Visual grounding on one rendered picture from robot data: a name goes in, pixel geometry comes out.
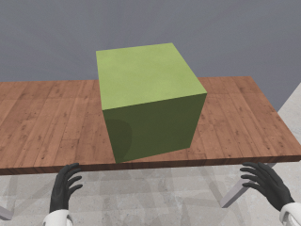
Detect carton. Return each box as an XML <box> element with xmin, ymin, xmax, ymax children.
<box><xmin>96</xmin><ymin>42</ymin><xmax>208</xmax><ymax>164</ymax></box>

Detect left robot hand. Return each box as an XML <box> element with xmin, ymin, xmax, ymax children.
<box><xmin>49</xmin><ymin>163</ymin><xmax>83</xmax><ymax>214</ymax></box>

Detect right robot hand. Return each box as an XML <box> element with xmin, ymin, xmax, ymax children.
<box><xmin>240</xmin><ymin>162</ymin><xmax>295</xmax><ymax>212</ymax></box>

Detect robot right forearm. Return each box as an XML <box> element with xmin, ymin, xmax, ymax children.
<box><xmin>279</xmin><ymin>202</ymin><xmax>301</xmax><ymax>226</ymax></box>

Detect robot left forearm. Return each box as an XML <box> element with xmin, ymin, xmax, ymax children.
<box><xmin>42</xmin><ymin>209</ymin><xmax>73</xmax><ymax>226</ymax></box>

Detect table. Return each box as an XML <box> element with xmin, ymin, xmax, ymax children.
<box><xmin>0</xmin><ymin>76</ymin><xmax>301</xmax><ymax>221</ymax></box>

